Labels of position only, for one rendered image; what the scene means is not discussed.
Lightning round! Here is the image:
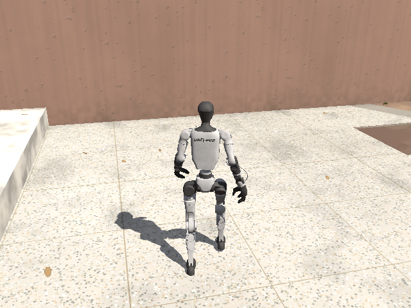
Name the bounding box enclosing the robot right upper arm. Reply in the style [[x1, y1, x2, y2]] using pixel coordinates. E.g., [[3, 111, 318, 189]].
[[219, 129, 236, 166]]

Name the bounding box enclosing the robot right hand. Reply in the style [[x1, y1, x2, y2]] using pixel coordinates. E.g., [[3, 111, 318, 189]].
[[232, 185, 247, 203]]

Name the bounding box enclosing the humanoid robot head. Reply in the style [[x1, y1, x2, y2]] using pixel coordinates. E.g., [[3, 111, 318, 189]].
[[195, 101, 216, 132]]

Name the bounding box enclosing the robot left upper arm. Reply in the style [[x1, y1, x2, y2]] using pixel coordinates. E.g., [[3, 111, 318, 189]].
[[176, 128, 193, 162]]

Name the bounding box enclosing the right robot shin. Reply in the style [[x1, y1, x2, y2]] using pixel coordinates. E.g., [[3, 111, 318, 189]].
[[216, 204, 225, 242]]

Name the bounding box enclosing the right robot forearm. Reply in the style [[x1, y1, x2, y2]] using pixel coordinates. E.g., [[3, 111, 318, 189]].
[[230, 156, 245, 187]]

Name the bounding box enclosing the left robot forearm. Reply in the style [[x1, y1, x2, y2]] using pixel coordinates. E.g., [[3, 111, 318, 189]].
[[174, 154, 183, 171]]

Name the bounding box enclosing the robot left hand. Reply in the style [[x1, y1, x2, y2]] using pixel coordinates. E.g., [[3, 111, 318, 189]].
[[174, 168, 189, 178]]

